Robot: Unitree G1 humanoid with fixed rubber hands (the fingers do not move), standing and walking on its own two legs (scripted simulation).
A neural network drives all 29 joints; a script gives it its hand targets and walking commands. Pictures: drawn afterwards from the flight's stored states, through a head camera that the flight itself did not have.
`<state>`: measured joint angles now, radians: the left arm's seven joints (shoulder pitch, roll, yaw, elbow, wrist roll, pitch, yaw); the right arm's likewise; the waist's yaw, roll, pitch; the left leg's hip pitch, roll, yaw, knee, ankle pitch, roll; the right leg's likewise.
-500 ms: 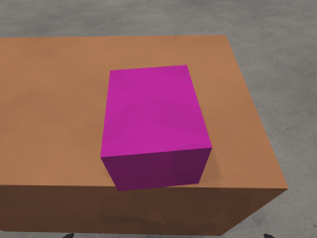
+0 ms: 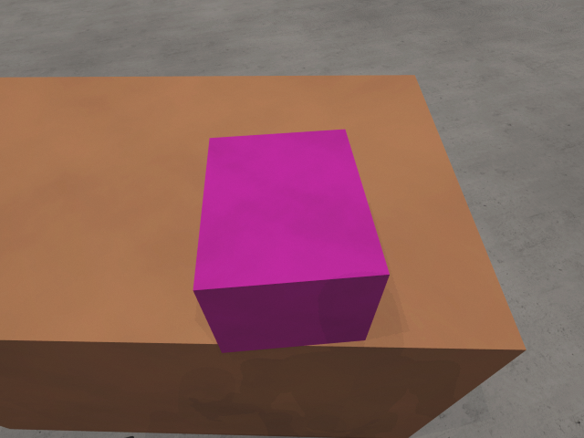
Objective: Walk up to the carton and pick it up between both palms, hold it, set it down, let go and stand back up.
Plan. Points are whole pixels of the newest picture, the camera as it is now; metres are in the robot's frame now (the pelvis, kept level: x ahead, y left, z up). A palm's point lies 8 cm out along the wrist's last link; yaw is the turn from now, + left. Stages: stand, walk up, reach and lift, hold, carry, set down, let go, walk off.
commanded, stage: stand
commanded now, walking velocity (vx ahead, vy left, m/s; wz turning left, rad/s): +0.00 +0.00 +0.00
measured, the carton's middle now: (285, 237) +0.38 +0.04 +0.05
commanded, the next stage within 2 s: walk up in 0.82 s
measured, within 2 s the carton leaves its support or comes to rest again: neither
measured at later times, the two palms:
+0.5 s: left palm out of the picture +0.07 +0.29 -0.12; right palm out of the picture +0.08 -0.28 -0.12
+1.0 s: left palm out of the picture +0.08 +0.30 -0.12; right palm out of the picture +0.09 -0.28 -0.12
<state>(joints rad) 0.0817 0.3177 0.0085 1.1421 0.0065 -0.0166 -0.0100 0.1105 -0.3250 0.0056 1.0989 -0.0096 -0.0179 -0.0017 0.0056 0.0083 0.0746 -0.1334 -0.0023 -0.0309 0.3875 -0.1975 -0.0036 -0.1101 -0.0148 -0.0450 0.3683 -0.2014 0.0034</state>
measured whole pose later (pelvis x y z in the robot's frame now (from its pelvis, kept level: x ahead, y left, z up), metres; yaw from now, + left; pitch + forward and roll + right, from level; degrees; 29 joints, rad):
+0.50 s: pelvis +0.00 +0.00 +0.00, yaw +0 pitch -3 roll +0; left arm 0.10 0.33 0.01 1.15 0.00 -0.01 -0.01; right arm 0.11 -0.33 0.01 1.11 -0.01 -0.02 0.00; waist 0.01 0.01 0.07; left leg -0.13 -0.01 -0.04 0.36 -0.19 0.00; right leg -0.10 -0.02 -0.05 0.35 -0.20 0.01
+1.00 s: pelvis +0.01 +0.00 +0.00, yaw +1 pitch -2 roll +0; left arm 0.09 0.33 0.01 1.15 0.01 -0.01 -0.01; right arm 0.11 -0.34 0.01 1.11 -0.01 -0.02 0.00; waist 0.01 0.01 0.06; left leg -0.11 -0.01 -0.04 0.35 -0.20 0.00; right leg -0.09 -0.03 -0.05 0.33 -0.20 0.01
